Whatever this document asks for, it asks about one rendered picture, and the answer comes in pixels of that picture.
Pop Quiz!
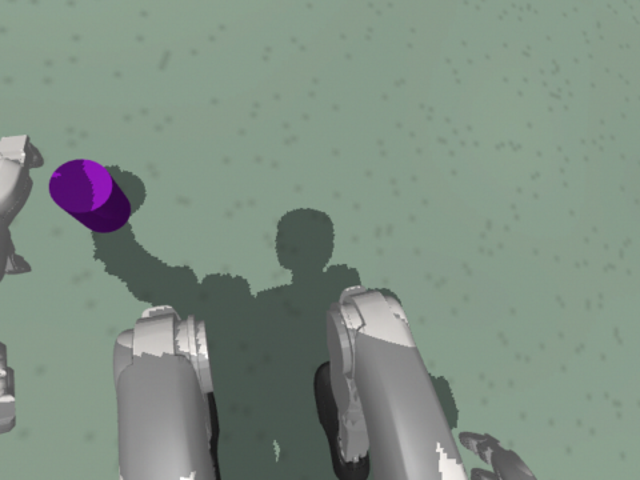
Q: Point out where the right robot foot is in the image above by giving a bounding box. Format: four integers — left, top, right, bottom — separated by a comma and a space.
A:
314, 361, 370, 480

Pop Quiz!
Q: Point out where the can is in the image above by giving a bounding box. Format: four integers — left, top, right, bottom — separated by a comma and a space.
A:
49, 159, 131, 233

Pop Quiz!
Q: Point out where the left robot arm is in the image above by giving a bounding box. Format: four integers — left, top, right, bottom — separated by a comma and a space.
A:
0, 221, 16, 434

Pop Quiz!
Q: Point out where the left robot hand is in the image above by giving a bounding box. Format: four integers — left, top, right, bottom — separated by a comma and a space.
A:
0, 135, 44, 275

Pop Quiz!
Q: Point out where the right robot hand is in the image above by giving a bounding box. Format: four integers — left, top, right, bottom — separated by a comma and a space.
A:
459, 432, 537, 480

